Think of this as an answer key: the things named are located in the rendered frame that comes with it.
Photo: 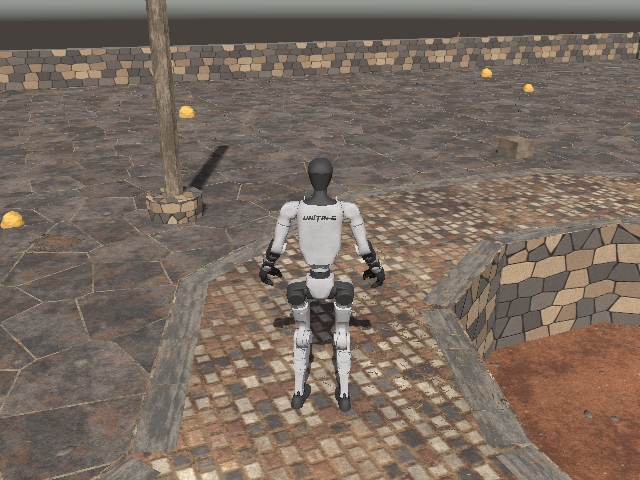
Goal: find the robot right hand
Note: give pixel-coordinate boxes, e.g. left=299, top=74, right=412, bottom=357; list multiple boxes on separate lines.
left=363, top=267, right=385, bottom=288

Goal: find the humanoid robot head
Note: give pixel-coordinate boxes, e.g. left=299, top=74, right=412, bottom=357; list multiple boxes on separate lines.
left=303, top=158, right=337, bottom=206

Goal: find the right robot foot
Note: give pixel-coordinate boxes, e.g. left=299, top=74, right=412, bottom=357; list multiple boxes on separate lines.
left=335, top=386, right=351, bottom=412

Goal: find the robot right upper arm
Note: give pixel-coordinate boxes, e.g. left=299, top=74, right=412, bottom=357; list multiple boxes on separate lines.
left=341, top=201, right=371, bottom=256

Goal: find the left robot forearm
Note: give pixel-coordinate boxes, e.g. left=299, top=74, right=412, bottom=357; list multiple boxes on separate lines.
left=261, top=239, right=280, bottom=272

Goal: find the right robot forearm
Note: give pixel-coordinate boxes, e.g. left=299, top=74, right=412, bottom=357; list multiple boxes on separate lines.
left=362, top=240, right=382, bottom=273

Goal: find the robot left hand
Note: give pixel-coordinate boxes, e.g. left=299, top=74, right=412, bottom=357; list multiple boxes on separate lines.
left=259, top=267, right=282, bottom=286

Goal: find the robot left upper arm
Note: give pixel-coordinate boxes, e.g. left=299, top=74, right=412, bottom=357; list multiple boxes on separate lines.
left=270, top=201, right=299, bottom=255

